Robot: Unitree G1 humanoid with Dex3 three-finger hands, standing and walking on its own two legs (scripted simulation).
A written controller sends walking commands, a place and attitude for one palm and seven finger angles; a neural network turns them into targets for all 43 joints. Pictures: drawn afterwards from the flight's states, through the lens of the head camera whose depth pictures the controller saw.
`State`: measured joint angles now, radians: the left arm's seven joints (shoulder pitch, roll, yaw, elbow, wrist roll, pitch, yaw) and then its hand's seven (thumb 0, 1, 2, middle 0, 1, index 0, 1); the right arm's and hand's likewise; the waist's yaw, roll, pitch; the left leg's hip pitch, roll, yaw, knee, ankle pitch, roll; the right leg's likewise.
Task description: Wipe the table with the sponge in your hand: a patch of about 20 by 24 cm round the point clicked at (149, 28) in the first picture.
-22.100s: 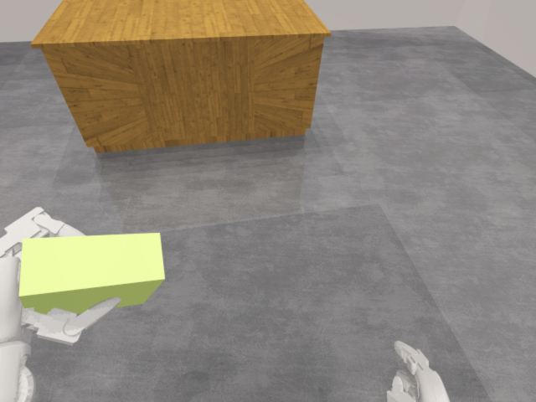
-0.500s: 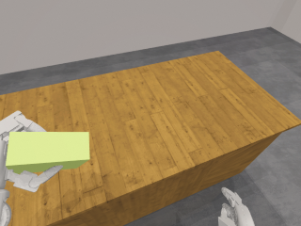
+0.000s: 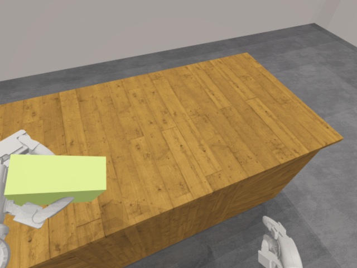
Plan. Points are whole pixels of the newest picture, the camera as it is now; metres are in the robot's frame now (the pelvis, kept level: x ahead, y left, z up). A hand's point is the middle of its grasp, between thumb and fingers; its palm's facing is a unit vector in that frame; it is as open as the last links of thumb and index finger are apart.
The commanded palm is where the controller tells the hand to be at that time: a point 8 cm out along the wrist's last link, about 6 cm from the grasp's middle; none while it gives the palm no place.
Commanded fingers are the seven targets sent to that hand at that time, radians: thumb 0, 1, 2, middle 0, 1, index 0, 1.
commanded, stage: shuffle to correct the standing spot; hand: left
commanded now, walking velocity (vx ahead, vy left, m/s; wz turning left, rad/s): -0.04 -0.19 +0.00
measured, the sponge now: (72, 181) +0.23 +0.21 +0.13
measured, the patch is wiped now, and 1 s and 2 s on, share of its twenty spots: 0.00 0.00 0.00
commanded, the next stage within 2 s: come to a stop and stand still in 0.26 s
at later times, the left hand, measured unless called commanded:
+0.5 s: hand (59, 183) +0.22 +0.21 +0.15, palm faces +0.31 -0.85 -0.42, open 9.5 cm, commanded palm +0.16 +0.25 +0.17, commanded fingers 0.00 0.10 1.30 -1.20 -1.60 -1.20 -1.60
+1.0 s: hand (30, 181) +0.23 +0.29 +0.12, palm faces +0.29 -0.87 -0.41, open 9.5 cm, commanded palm +0.17 +0.32 +0.17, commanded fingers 0.00 0.10 1.30 -1.20 -1.60 -1.20 -1.60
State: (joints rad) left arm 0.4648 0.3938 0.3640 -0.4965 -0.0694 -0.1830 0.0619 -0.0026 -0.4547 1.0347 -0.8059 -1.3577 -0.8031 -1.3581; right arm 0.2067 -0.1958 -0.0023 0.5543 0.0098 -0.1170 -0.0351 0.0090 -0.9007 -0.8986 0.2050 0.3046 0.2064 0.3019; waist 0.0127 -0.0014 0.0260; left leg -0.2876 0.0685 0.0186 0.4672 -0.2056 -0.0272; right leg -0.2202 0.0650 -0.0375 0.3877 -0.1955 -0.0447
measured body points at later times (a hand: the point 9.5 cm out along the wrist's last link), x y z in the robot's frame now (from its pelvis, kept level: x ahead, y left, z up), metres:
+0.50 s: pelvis +0.00 -0.03 +0.00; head +0.02 -0.02 +0.44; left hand +0.19 +0.26 +0.18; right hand +0.17 -0.27 -0.08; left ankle +0.02 +0.13 -0.74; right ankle +0.00 -0.09 -0.74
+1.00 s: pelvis +0.01 +0.04 +0.00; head +0.05 +0.07 +0.45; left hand +0.21 +0.33 +0.14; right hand +0.18 -0.19 -0.07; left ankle +0.02 +0.13 -0.74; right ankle +0.00 -0.09 -0.74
